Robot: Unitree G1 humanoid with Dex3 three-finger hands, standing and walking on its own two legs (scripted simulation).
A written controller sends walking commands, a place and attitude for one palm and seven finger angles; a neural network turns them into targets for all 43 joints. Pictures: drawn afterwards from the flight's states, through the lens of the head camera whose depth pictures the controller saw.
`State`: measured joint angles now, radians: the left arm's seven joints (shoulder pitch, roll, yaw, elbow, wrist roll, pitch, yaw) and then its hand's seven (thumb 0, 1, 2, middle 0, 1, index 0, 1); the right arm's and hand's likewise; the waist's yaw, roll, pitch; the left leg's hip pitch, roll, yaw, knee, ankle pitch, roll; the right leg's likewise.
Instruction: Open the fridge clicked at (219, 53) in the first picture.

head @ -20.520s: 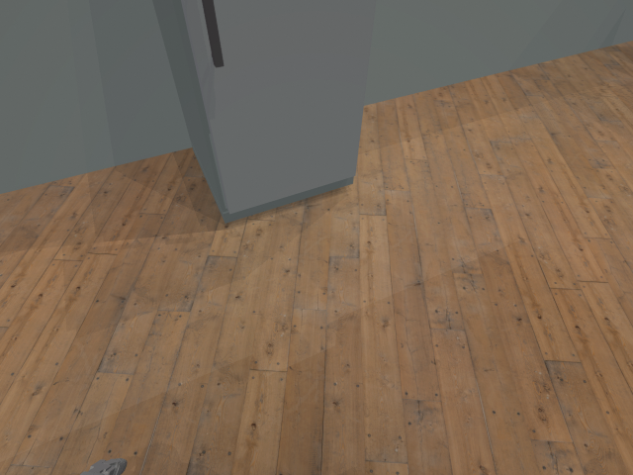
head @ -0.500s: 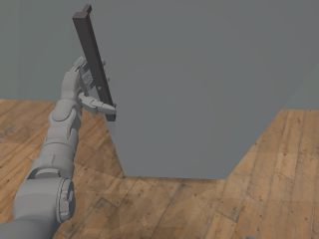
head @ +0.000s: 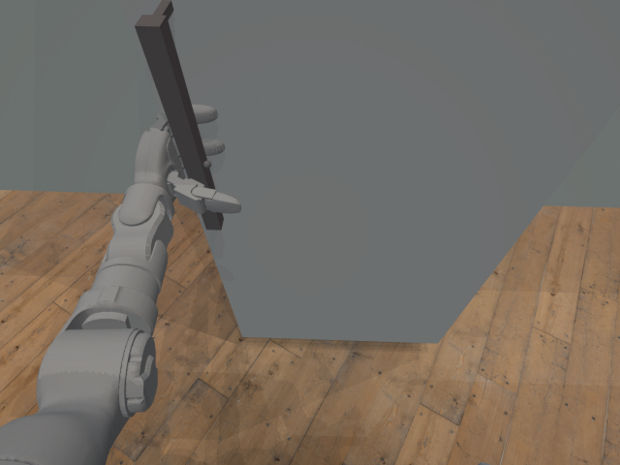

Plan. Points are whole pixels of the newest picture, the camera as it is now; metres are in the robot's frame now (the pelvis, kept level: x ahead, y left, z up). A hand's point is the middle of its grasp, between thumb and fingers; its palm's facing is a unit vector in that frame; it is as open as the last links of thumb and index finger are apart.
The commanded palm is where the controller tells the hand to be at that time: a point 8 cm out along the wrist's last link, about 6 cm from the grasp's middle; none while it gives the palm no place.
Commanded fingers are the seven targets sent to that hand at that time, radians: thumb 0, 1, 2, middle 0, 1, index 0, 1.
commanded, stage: slide the fingers in behind the handle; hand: left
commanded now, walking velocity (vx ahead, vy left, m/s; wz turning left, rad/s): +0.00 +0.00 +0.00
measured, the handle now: (195, 137) +0.51 +0.15 +0.14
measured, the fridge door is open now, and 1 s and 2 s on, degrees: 0 0 4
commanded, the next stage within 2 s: grip the handle and tug to test in 0.24 s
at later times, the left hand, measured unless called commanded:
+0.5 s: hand (204, 162) +0.47 +0.13 +0.13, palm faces -0.05 -1.00 +0.00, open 13.3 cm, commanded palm +0.44 +0.18 +0.14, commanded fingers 0.00 -0.08 0.48 -0.34 -1.26 -0.34 -1.26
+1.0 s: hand (205, 164) +0.46 +0.13 +0.13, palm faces -0.05 -1.00 -0.01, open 5.9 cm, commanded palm +0.43 +0.18 +0.14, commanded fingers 0.00 0.90 0.90 -0.45 -1.40 -0.45 -1.40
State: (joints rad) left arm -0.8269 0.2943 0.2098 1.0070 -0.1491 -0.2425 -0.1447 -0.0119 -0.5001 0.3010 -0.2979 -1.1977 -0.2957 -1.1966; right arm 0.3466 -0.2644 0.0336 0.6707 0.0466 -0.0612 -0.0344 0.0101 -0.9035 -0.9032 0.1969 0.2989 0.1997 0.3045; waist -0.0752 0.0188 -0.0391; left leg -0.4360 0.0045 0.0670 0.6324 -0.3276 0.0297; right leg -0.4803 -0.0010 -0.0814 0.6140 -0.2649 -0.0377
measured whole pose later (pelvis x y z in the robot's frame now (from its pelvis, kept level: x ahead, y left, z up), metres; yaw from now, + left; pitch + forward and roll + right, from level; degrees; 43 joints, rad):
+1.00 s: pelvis +0.01 +0.00 +0.00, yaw +0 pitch +8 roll +0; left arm -0.78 0.29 0.22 0.95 -0.15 -0.23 -0.15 0.01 0.64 0.79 -0.42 -1.36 -0.42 -1.36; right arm 0.35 -0.26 0.03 0.65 0.05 -0.05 -0.03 0.01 -0.90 -0.90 0.20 0.30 0.20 0.30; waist -0.07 0.02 -0.05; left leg -0.43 0.01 0.07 0.63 -0.34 0.03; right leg -0.47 0.00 -0.07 0.61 -0.27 -0.04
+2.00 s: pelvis +0.03 +0.00 +0.01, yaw +0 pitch +5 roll +0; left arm -0.47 0.20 0.14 0.48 -0.17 -0.03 -0.12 0.01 0.70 0.77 -0.40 -1.40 -0.40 -1.40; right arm 0.25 -0.25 0.02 0.61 0.05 -0.01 -0.04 0.01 -0.90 -0.90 0.20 0.30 0.20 0.30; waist -0.02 0.03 -0.05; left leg -0.29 0.01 0.06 0.55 -0.34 0.03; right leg -0.34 0.01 -0.08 0.53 -0.28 -0.03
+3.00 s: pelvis -0.06 -0.09 +0.01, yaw +7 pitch +0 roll +2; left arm 0.20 0.17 -0.04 -0.30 -0.04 -0.03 0.11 -0.06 0.61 0.68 -0.45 -1.40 -0.32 -1.40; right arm 0.17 -0.18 -0.01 0.61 0.01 0.01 -0.09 0.01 -0.90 -0.90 0.20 0.30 0.20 0.30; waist -0.04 0.03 0.04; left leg -0.37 0.04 -0.03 0.55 -0.26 -0.01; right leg -0.36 0.04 -0.20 0.47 -0.14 -0.14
